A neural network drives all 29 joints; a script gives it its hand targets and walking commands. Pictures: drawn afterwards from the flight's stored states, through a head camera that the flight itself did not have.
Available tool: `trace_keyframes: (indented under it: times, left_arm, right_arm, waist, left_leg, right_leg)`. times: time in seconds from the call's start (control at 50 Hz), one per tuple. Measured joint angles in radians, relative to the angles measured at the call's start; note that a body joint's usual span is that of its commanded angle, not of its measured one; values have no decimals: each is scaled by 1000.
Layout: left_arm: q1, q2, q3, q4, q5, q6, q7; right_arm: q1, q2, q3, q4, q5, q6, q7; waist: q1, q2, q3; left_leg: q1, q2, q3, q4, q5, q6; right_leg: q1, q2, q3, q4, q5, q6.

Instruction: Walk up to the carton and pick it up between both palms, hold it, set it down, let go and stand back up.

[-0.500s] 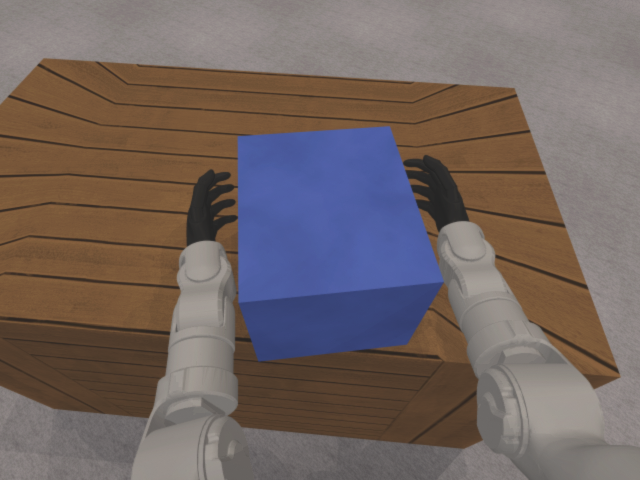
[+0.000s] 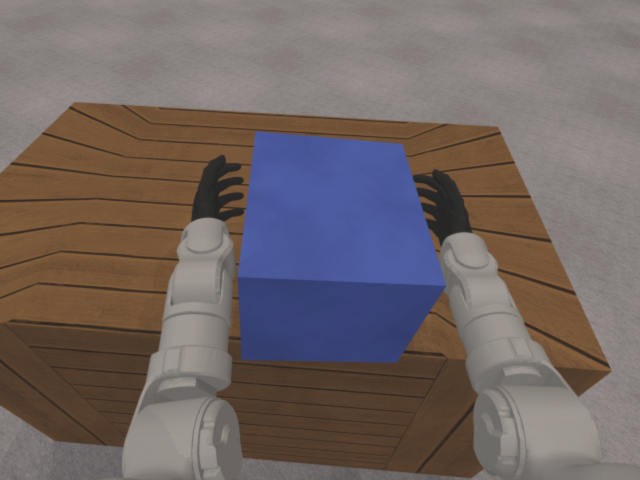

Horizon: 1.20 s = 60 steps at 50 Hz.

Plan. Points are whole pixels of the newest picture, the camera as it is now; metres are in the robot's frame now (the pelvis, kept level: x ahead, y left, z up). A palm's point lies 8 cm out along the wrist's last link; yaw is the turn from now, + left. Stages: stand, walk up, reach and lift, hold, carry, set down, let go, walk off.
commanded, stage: reach and lift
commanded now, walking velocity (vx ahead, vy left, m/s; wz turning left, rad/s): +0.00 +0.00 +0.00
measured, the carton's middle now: (325, 246) +0.41 +0.01 +0.06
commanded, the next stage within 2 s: hold in 1.68 s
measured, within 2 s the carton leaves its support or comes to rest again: neither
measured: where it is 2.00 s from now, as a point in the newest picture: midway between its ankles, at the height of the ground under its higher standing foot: outside the picture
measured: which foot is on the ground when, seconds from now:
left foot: down 0.00-1.00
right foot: down 0.00-1.00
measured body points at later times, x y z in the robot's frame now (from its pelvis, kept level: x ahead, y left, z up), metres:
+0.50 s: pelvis +0.00 +0.01 +0.00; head -0.02 +0.04 +0.45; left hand +0.41 +0.16 +0.16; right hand +0.40 -0.16 +0.15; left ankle +0.00 +0.10 -0.75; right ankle +0.04 -0.07 -0.75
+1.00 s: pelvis +0.00 +0.02 +0.00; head -0.02 +0.04 +0.45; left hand +0.40 +0.16 +0.18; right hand +0.39 -0.15 +0.16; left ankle +0.00 +0.10 -0.75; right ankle +0.04 -0.07 -0.75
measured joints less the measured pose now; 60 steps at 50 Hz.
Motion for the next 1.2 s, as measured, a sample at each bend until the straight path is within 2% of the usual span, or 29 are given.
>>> trace_keyframes:
  times: [0.08, 0.16, 0.34, 0.4, 0.58, 0.8, 1.08, 1.2]
  left_arm:
    - [-38, 15, 26, 34, 2, 51, -10]
    - [-44, 27, 24, 20, -5, 77, -14]
    - [-19, 38, 1, -57, -3, 123, -28]
    - [-39, 36, 11, -50, 14, 122, -43]
    - [-6, 33, -17, -171, 39, 188, -61]
    - [15, 44, -31, -249, 28, 229, -74]
    - [-19, 44, -10, -243, 47, 268, -99]
    - [-27, 44, 3, -242, 54, 281, -110]
  right_arm:
    - [-42, 11, -30, 35, -6, 53, 5]
    - [-56, 18, -33, 19, -4, 84, 3]
    - [-39, 20, 13, -51, 42, 125, -23]
    - [-42, 20, 7, -60, 40, 127, -28]
    - [-16, -7, 97, -133, 138, 151, -70]
    - [1, -3, 119, -215, 167, 191, -94]
    - [-6, 11, 101, -209, 153, 205, -97]
    - [-20, 12, 100, -206, 156, 222, -98]
  waist:
    - [-3, -6, -3]
    - [-10, -8, 3]
    - [-48, -12, 31]
    - [-59, -17, 46]
    - [-88, -14, 88]
    - [-86, -17, 93]
    - [-92, -21, 94]
    - [-84, -25, 89]
  left_leg:
    - [25, -5, 9, -16, 7, 6]
    - [37, -7, 7, -15, 7, 7]
    - [69, -10, -7, 3, -11, 12]
    - [79, -12, -10, 11, -18, 14]
    - [127, -7, -2, 23, -38, 19]
    - [127, -7, 3, 31, -40, 21]
    - [140, -8, 2, 20, -34, 22]
    - [136, -7, 7, 17, -31, 20]
  right_leg:
    - [12, -6, 9, 9, -4, 8]
    - [27, -7, 7, 4, -1, 8]
    - [75, -10, -6, -2, -11, 15]
    - [87, -12, -9, 5, -18, 18]
    - [143, -6, 0, -8, -20, 25]
    - [142, -6, 5, -2, -21, 26]
    - [152, -7, 4, -4, -18, 25]
    - [141, -7, 8, 4, -22, 22]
